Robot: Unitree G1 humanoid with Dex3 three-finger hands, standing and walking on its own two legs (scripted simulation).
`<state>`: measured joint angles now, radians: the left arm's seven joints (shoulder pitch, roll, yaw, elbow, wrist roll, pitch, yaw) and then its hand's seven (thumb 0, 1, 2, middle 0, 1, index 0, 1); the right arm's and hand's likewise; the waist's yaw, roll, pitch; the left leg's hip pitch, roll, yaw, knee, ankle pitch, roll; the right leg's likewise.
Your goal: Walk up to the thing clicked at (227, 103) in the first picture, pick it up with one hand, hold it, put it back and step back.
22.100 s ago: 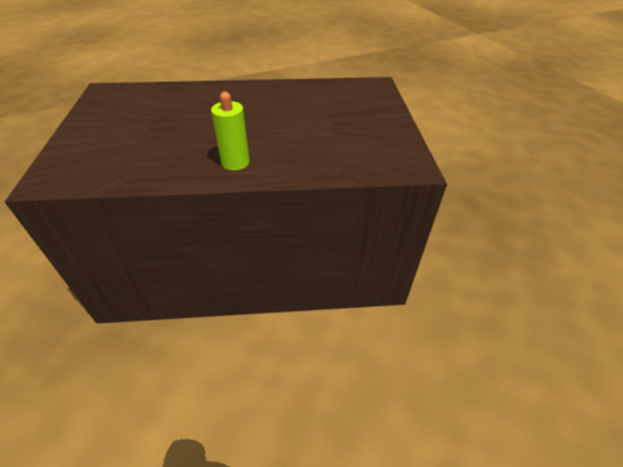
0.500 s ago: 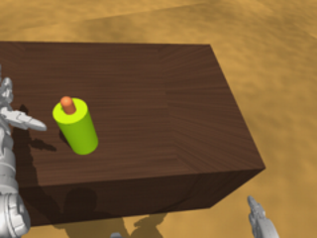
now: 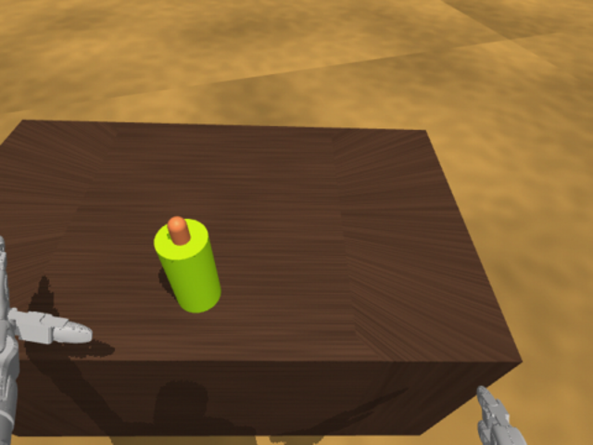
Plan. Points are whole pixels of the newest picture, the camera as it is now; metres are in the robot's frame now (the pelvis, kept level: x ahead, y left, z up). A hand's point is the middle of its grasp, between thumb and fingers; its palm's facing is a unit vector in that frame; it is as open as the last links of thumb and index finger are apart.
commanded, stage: sink last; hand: left
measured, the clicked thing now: (188, 261) +0.43 +0.20 -0.04
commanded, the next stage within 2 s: home in 0.74 s
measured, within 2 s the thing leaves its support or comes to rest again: neither
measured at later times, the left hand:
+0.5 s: hand out of the picture +0.14 +0.22 +0.01, palm faces +0.27 -0.90 -0.33, open 17.3 cm
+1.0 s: hand out of the picture +0.13 +0.28 -0.01, palm faces +0.37 -0.83 -0.41, open 17.4 cm
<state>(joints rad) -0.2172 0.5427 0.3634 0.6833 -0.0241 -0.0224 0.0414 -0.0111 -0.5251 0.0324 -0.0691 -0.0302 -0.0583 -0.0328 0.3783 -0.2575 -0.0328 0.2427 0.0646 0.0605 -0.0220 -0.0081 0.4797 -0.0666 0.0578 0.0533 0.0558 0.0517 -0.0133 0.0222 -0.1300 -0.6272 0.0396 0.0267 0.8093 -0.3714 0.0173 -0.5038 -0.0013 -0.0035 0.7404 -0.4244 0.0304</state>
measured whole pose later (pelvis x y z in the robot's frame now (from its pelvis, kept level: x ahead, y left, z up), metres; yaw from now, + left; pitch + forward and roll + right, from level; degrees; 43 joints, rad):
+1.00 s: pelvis -0.03 -0.02 +0.00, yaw +1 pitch +5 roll +0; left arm 0.43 0.32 0.30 0.14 -0.06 -0.07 0.07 -0.01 -0.53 0.05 -0.07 -0.06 -0.07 -0.05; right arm 0.41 -0.24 -0.07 0.27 0.04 -0.02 -0.10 -0.01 0.34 -0.20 0.10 0.12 0.10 0.12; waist 0.04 0.00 -0.05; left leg -0.55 0.02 0.02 0.79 -0.33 0.00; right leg -0.46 -0.02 -0.01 0.81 -0.44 0.01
